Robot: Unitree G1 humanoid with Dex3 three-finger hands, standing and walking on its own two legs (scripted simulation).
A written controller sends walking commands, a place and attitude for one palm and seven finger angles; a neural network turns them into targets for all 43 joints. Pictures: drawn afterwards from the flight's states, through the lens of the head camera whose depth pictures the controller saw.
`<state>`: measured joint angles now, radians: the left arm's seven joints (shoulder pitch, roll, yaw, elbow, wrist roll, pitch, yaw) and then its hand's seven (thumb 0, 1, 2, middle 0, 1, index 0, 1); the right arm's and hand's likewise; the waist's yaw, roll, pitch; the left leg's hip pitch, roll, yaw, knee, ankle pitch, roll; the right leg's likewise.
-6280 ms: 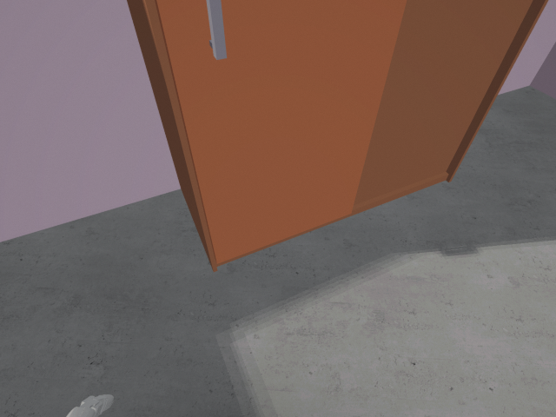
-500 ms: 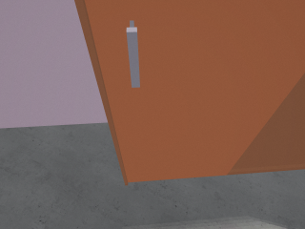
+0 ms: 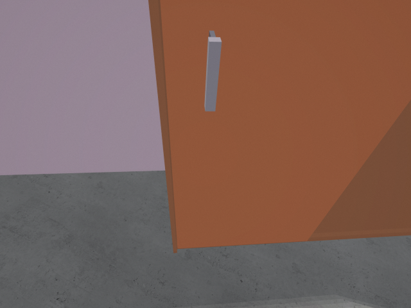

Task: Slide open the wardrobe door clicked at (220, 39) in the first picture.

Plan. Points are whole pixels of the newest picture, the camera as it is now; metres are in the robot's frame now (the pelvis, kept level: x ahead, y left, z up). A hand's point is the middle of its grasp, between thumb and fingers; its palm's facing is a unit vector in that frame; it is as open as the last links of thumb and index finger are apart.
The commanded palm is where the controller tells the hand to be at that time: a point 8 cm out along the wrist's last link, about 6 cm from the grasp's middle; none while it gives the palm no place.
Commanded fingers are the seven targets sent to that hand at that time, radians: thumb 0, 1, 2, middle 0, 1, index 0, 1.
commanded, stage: look again from close up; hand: left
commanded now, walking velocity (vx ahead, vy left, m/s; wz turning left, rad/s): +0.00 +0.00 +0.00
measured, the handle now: (210, 72) +0.53 +0.03 +0.22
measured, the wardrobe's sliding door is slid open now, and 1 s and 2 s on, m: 0.00 0.00 0.00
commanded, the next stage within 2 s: none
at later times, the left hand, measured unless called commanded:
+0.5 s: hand out of the picture -0.07 +0.24 -0.17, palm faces +0.02 -0.96 -0.26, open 7.4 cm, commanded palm none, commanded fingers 0.00 0.90 0.90 -0.20 -0.30 -0.20 -0.30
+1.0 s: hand out of the picture -0.06 +0.21 -0.17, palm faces +0.04 -0.97 -0.22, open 7.4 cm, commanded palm none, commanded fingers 0.00 0.90 0.90 -0.20 -0.30 -0.20 -0.30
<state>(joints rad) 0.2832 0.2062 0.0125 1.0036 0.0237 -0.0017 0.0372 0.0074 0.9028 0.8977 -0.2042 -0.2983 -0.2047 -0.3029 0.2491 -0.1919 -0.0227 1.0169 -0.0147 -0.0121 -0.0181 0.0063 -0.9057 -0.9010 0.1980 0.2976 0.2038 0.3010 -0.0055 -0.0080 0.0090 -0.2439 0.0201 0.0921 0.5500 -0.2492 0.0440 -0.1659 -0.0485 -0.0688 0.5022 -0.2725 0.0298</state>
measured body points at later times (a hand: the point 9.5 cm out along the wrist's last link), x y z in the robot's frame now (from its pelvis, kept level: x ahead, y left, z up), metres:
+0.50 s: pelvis -0.04 +0.03 +0.00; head -0.05 +0.03 +0.45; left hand -0.07 +0.29 -0.15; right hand +0.00 -0.25 -0.14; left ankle +0.04 +0.09 -0.73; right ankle +0.00 -0.14 -0.73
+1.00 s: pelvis -0.04 +0.03 +0.01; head -0.05 +0.03 +0.46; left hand -0.07 +0.27 -0.15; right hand -0.01 -0.22 -0.14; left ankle +0.03 +0.09 -0.73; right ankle +0.00 -0.14 -0.73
